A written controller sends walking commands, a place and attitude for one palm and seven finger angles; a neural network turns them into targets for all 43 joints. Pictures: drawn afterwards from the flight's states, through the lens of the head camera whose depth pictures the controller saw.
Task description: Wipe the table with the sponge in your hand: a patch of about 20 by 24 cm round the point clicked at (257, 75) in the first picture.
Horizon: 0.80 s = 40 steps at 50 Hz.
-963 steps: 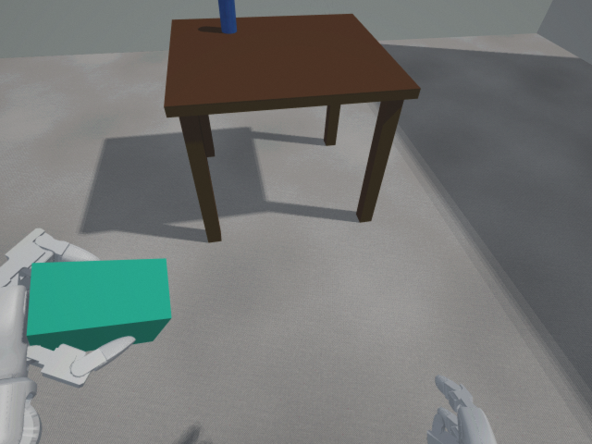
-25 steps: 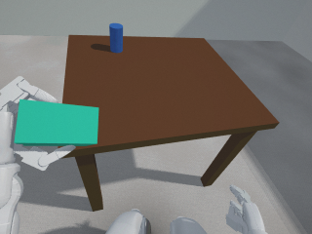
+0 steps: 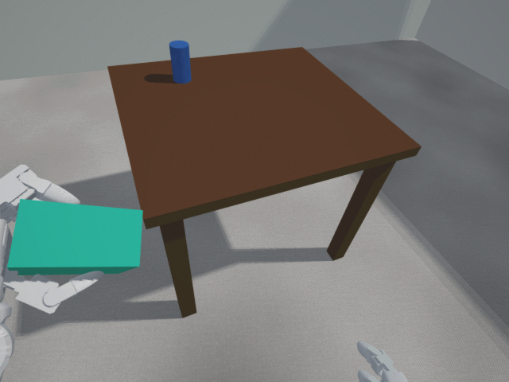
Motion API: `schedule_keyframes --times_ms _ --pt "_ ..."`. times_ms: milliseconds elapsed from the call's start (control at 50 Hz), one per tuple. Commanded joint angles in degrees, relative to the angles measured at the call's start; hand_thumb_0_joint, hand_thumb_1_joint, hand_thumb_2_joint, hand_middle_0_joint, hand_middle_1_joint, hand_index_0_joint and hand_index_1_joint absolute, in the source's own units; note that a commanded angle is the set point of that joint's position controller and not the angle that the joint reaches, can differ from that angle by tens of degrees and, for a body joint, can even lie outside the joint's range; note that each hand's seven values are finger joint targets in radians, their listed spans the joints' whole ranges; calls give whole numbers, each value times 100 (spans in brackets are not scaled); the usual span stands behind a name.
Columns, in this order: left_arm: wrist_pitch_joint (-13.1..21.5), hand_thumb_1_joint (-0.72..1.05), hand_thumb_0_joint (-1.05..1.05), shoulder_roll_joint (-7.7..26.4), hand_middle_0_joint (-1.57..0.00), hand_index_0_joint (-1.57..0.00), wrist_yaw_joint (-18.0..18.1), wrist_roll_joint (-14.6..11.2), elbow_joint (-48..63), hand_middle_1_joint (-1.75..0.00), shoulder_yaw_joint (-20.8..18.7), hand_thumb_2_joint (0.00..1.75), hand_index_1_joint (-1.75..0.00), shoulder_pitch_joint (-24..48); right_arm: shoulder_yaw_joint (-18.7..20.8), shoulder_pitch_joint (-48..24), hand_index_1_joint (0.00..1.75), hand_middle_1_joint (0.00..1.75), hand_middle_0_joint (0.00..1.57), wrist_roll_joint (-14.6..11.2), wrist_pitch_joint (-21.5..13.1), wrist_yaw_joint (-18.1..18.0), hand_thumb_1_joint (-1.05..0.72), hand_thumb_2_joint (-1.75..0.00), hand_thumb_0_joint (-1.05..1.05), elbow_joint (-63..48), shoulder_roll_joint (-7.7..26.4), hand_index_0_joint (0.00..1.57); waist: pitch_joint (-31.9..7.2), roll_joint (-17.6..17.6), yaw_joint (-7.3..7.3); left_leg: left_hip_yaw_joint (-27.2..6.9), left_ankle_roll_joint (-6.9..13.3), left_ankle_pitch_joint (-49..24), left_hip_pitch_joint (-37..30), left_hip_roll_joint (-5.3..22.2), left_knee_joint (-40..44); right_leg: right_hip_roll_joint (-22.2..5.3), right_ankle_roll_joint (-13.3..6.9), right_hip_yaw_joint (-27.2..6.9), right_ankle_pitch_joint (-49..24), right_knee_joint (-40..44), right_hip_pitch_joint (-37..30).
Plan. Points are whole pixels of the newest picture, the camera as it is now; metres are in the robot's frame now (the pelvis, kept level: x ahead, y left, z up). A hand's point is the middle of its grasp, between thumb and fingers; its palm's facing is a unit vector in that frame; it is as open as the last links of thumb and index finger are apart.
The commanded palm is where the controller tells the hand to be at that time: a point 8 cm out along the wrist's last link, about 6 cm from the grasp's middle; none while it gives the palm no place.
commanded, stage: come to a stop and stand still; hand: left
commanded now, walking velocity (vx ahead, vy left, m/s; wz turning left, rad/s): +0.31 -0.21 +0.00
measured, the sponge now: (95, 243) +0.24 +0.21 +0.16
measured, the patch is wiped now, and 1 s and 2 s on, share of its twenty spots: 0.00 0.00 0.00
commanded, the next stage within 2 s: look again from close up in 0.58 s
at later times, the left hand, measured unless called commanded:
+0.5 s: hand (2, 294) +0.16 +0.26 +0.18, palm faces +0.34 -0.83 -0.45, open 10.6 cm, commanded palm +0.09 +0.30 +0.18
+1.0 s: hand (65, 294) +0.16 +0.20 +0.18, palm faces +0.34 -0.84 -0.42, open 10.6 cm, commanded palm +0.10 +0.26 +0.18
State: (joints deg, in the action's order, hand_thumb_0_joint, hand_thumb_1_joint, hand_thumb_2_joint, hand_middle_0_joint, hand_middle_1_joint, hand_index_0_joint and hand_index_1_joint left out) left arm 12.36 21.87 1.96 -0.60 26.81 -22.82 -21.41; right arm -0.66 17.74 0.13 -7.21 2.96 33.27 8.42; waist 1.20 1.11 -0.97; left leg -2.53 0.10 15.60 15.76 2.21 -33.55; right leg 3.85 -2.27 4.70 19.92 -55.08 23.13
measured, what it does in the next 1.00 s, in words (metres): steps on the spot: right foot, then left foot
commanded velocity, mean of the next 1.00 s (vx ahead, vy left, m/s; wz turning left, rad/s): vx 0.11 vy -0.03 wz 0.00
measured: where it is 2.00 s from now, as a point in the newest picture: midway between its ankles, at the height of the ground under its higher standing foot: outside the picture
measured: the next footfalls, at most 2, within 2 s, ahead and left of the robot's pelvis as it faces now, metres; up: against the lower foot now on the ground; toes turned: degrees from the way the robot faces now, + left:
right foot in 0.06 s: -0.01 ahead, -0.09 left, +0.00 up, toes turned -7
left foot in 0.32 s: -0.03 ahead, +0.13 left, +0.00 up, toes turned -2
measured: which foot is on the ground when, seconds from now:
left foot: down 0.00-0.08, up 0.10-0.30, down 0.32-1.00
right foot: up 0.00-0.04, down 0.06-0.34, up 0.36-0.68, down 0.70-1.00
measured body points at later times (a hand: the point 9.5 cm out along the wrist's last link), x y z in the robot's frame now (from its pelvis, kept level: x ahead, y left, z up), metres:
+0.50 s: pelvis -0.08 +0.03 -0.01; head -0.06 +0.05 +0.44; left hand +0.14 +0.30 +0.21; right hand +0.06 -0.20 -0.09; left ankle -0.07 +0.13 -0.73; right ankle -0.06 -0.06 -0.65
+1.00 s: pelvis -0.06 -0.02 -0.01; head -0.03 +0.00 +0.44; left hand +0.14 +0.25 +0.20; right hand +0.12 -0.27 -0.07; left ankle -0.02 +0.12 -0.73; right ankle -0.04 -0.10 -0.73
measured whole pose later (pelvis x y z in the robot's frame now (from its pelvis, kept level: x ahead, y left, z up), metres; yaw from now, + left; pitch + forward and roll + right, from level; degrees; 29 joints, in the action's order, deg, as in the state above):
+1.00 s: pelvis -0.06 -0.02 -0.01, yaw +0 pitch -2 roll +1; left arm 13.3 24.5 7.6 -1.4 35.1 -21.6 -25.5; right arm 2.1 10.6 -0.3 -8.1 -2.3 32.7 12.2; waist 6.1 4.3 -0.3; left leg 0.2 -2.0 14.9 16.4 2.0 -33.4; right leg 0.1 -2.8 6.0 17.7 -35.9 16.5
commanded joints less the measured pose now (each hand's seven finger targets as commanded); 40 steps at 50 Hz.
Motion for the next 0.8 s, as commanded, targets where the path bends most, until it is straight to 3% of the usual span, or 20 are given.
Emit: schedule_keyframes --times_ms 0,40,80,100,120,140,180,240,260,300,320,340,380,420,480,620,660,700,720,780 --pt "456 10 0 1440 -120 -120 126 -219 1331 -160 -1064 130 -160 274 363 -732 30 30 20 -27 -211 -221 -90 -90 0 -905 915 20 -423 -1182 65 -1085 574 1397 851 851 507 -27 -104 344 -101 2351 -1517" --pt "462 10 0 1585 -120 -120 143 -204 1410 -160 -1205 130 -160 538 354 -796 30 30 20 -63 -140 -279 -90 -90 0 -843 877 20 -587 -671 80 -515 435 1556 1071 311 -1027 -402 -304 89 -189 3218 -2015" --pt "524 10 0 1753 -120 -120 284 -193 1497 -160 -1320 130 -160 908 419 -759 30 30 20 -205 -95 -309 -90 -90 0 -936 846 20 -762 915 69 441 206 1403 2316 -563 -4186 -1747 -1142 -1402 -1860 3472 -2560" --pt "473 10 0 1498 -120 -120 330 -250 1572 -160 -1133 130 -160 1020 598 -652 30 30 20 -275 -123 -274 -90 -90 0 -953 1068 20 -880 955 6 1 62 1167 2260 -311 -5029 -2263 -1426 -2013 -3033 3135 -2015" --pt "471 10 0 1363 -120 -120 319 -218 1847 -160 -915 130 -160 971 674 -845 30 30 20 -331 -225 -152 -90 -90 0 -1008 1189 20 -866 1098 100 -568 98 934 2008 -247 -5336 -2434 -1543 -2696 -2042 3323 -1256" --pt "557 10 0 1237 -120 -120 316 -254 1810 -160 -927 130 -160 551 693 -934 30 30 20 -300 -256 -141 -90 -90 0 -956 1174 20 -210 362 90 -1001 200 674 2049 133 -5464 -2693 -1787 -3049 -916 3486 -358" --pt "599 10 0 1297 -120 -120 357 -167 1755 -160 -932 130 -160 -115 489 -857 30 30 20 -193 -109 -147 -90 -90 0 -896 965 20 -10 -691 70 -721 245 707 1982 380 -4710 -2497 -1700 -2487 -50 3419 -97" --pt "659 10 0 1304 -120 -120 508 -62 2203 -160 -770 130 -160 641 403 -890 30 30 20 -110 -140 -212 -90 -90 0 -864 821 20 -401 -358 116 -95 332 574 719 364 -1869 -1987 -1176 -1349 -439 2603 -87" --pt "634 10 0 1287 -120 -120 572 -57 2097 -160 -736 130 -160 624 420 -809 30 30 20 -76 -231 -281 -90 -90 0 -823 833 20 -549 -441 84 137 358 195 51 162 -595 -1641 -964 -1111 -194 2110 -40" --pt "631 10 0 1206 -120 -120 649 -67 1951 -160 -729 130 -160 664 492 -668 30 30 20 -21 -361 -402 -90 -90 0 -754 886 20 -619 -1708 87 381 324 -773 -1331 -212 1148 -516 -594 -357 -19 170 314" --pt "698 10 0 1244 -120 -120 694 -96 2047 -160 -814 130 -160 658 570 -657 30 30 20 -7 -415 -429 -90 -90 0 -771 925 20 -464 -2502 39 -288 441 -1554 -2048 484 1368 -127 -295 41 829 -1161 1264" --pt "713 10 0 1403 -120 -120 701 4 2071 -160 -824 130 -160 715 488 -641 30 30 20 18 -417 -372 -90 -90 0 -725 858 20 -373 -2492 35 -1562 719 -2794 -2014 1003 1216 139 -185 -88 1229 -1966 1937" --pt "761 10 0 1805 -120 -120 560 -63 2214 -160 -1184 130 -160 857 418 -874 30 30 20 144 -429 -303 -90 -90 0 -798 819 20 37 -2335 -154 -3239 843 -1587 -1060 1586 1363 -145 -31 -912 831 -2296 2254" --pt "699 10 0 1487 -120 -120 493 -92 1978 -160 -1091 130 -160 511 517 -760 30 30 20 -65 -350 -221 -90 -90 0 -730 974 20 116 -673 -57 -2671 1214 -797 -674 1612 1355 -308 -27 -945 356 -1797 1946" --pt "560 10 0 1114 -120 -120 430 -220 1677 -160 -1028 130 -160 -451 545 -619 30 30 20 -96 -275 -195 -90 -90 0 -768 1039 20 -287 -927 3 -1502 1149 -439 -369 1255 1345 -294 37 -424 20 -617 1073" --pt "324 10 0 918 -120 -120 499 -168 699 -160 -739 130 -160 -164 390 -660 30 30 20 -83 -180 -436 -90 -90 0 -704 1010 20 -310 -801 67 -609 734 718 606 891 1058 -84 188 377 -94 2491 -1373" --pt "266 10 0 932 -120 -120 549 -128 558 -160 -579 130 -160 291 355 -701 30 30 20 -75 -190 -469 -90 -90 0 -588 972 20 -460 -160 95 -329 580 874 1188 482 -130 -511 -71 -325 127 3171 -2235" --pt "176 10 0 1038 -120 -120 605 -117 672 -160 -440 130 -160 843 400 -895 30 30 20 -132 -168 -486 -90 -90 0 -668 924 20 -431 1251 59 124 246 1171 2242 -330 -2795 -2294 -1038 -3072 -239 3771 -2464" --pt "178 10 0 873 -120 -120 627 -145 899 -160 -248 130 -160 1235 409 -976 30 30 20 -148 -211 -483 -90 -90 0 -650 955 20 -358 934 67 -80 151 1146 2278 -259 -3273 -2591 -1159 -3167 168 3982 -2152" --pt "278 10 0 947 -120 -120 641 -108 1707 -160 -190 130 -160 949 340 -1018 30 30 20 -98 -224 -418 -90 -90 0 -598 920 20 15 169 62 -263 143 504 974 260 -2193 -2332 -1175 -2347 433 3888 -318"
